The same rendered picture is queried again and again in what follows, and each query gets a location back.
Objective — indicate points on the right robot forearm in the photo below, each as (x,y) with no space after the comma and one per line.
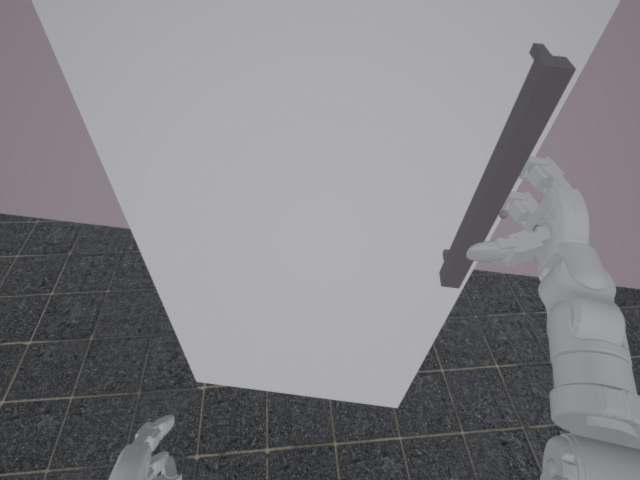
(594,393)

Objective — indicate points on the robot right hand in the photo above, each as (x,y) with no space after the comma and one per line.
(562,215)

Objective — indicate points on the handle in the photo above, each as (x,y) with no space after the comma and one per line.
(544,85)

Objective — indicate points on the robot left hand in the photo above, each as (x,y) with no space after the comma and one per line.
(135,461)

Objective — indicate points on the right robot upper arm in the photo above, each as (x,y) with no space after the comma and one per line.
(574,457)

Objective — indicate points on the fridge door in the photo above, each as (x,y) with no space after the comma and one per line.
(292,170)

